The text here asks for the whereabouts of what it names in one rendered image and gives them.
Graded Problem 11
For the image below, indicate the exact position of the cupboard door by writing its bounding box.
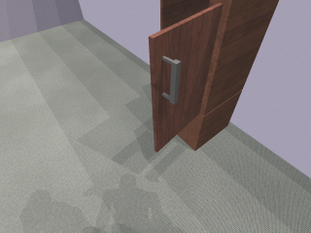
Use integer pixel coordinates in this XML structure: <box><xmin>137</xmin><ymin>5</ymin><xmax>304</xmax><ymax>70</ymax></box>
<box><xmin>149</xmin><ymin>3</ymin><xmax>224</xmax><ymax>152</ymax></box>

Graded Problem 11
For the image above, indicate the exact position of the handle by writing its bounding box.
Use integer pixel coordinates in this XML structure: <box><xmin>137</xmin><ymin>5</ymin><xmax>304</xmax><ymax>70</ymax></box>
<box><xmin>162</xmin><ymin>56</ymin><xmax>181</xmax><ymax>105</ymax></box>

